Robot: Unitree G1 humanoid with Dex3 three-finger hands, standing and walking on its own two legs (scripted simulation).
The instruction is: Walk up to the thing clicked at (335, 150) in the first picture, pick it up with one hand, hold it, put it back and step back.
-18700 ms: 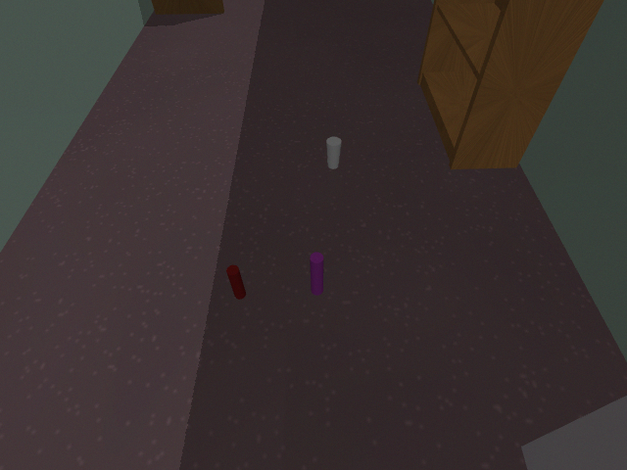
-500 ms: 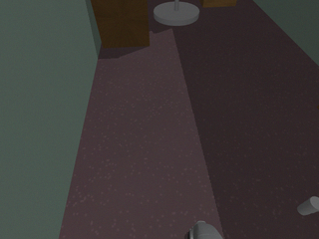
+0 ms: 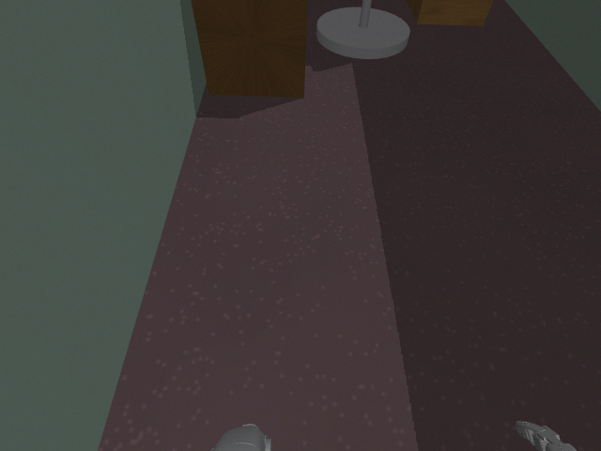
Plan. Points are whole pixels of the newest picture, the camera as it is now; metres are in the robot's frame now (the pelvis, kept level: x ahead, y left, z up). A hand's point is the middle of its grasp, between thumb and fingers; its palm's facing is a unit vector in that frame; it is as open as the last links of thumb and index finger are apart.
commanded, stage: walk up
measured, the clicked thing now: out of the picture +0.10 -0.84 -0.68
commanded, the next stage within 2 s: stand in 1.82 s
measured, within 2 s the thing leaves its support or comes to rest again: neither
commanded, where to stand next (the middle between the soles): +0.42 -0.02 m, yaw -2 degrees
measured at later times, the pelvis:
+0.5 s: pelvis +0.18 -0.03 +0.01, yaw +0 degrees
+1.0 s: pelvis +0.32 +0.01 +0.02, yaw +1 degrees
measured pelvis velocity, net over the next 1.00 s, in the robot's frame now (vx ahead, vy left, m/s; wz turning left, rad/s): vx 0.32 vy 0.01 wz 0.02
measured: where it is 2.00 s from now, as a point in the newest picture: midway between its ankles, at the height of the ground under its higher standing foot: (308, 385)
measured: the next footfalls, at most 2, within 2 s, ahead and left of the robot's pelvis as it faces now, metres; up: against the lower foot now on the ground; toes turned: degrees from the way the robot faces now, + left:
right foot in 0.38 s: +0.29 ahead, -0.15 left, +0.00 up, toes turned -5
left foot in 0.76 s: +0.39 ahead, +0.12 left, +0.00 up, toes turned +4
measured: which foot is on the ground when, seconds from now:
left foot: down 0.00-0.38, up 0.40-0.74, down 0.76-1.00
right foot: up 0.00-0.36, down 0.38-0.76, up 0.78-1.00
